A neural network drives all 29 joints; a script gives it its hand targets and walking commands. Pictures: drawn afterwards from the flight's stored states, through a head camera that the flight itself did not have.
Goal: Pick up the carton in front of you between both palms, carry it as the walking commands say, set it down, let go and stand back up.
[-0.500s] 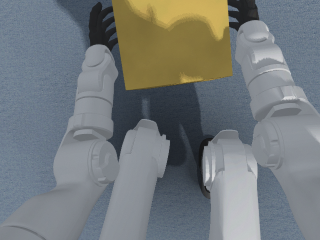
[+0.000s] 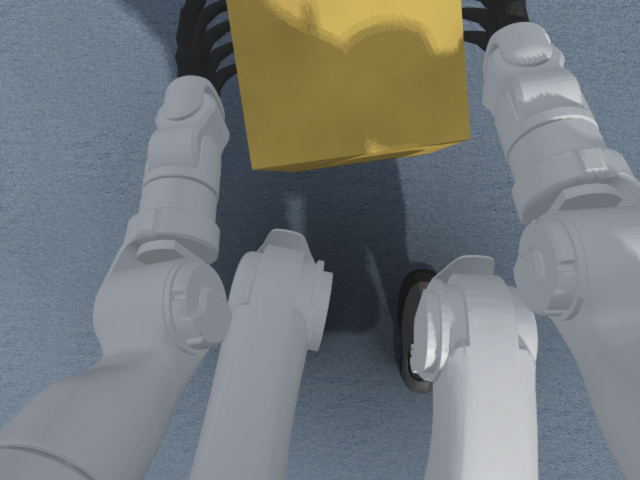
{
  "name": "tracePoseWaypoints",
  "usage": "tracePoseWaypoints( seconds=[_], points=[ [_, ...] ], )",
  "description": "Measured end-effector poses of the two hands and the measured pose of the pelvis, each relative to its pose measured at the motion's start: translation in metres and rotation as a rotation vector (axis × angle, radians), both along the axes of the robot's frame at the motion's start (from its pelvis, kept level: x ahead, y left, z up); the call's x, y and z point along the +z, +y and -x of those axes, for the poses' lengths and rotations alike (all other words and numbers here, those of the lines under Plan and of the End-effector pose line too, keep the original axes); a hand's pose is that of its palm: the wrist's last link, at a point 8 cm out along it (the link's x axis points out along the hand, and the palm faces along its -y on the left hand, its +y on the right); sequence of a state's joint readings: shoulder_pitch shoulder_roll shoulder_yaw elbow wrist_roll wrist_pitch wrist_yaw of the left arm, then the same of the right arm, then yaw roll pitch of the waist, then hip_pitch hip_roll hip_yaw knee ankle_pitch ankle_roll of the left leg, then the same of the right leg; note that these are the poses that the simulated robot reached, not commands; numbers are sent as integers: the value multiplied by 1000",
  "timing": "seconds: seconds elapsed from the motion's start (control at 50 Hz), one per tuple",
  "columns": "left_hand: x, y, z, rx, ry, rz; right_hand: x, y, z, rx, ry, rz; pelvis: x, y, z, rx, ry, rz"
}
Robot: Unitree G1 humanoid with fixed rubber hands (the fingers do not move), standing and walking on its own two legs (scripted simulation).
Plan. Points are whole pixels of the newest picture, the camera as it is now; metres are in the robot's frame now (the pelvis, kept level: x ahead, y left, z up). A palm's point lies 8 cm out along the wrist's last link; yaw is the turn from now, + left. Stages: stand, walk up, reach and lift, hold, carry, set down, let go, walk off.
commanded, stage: set down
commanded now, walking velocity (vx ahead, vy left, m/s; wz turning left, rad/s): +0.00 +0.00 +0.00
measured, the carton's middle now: (349, 78) +0.51 +0.04 -0.25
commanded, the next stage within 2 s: let go in 1.56 s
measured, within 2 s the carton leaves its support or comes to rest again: neither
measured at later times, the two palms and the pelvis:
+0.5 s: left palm (176, 92) +0.47 +0.24 -0.18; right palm (532, 44) +0.54 -0.15 -0.19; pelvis +0.00 +0.00 +0.00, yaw +1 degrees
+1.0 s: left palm (75, 39) +0.48 +0.23 -0.02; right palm out of the picture +0.56 -0.14 -0.03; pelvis +0.01 +0.01 +0.09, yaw +1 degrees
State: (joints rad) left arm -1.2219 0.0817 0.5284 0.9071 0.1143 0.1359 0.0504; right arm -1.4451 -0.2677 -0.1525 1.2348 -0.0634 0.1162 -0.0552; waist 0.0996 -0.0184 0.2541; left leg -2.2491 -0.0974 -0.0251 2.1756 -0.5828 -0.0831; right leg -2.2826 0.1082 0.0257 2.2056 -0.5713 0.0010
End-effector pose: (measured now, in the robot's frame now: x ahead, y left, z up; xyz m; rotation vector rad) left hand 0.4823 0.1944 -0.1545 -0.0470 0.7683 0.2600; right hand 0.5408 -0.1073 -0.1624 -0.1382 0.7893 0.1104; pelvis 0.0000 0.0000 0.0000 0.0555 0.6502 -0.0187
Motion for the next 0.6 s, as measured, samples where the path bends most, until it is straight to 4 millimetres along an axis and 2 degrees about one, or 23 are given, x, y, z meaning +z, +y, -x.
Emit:
tracePoseWaypoints(
  seconds=[0.28,0.46,0.52,0.6],
  points=[
    [-5,3,-1,-35,-5,-8,-5,-3,-1,19,-28,-22,-1,-1,4,4,-21,-2],
    [-27,36,13,31,41,-65,-30,-38,4,-59,-35,32,-2,2,2,16,-15,1],
    [-26,42,9,39,10,-65,-27,-40,-1,-61,-66,26,-4,3,1,21,-9,6],
    [-13,44,3,48,-44,-57,-11,-36,-10,-52,-119,14,-5,5,1,26,-3,11]
  ],
)
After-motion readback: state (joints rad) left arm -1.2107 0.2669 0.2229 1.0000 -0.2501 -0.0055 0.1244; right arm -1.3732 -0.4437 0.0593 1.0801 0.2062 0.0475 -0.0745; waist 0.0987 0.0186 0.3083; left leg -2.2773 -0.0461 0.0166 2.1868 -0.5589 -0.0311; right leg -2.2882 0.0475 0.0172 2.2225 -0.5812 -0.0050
